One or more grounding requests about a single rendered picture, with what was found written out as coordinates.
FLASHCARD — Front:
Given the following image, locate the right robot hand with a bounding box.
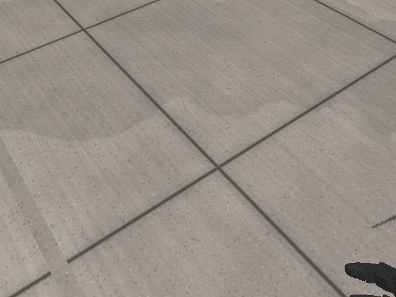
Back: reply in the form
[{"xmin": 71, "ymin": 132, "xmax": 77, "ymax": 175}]
[{"xmin": 345, "ymin": 262, "xmax": 396, "ymax": 297}]

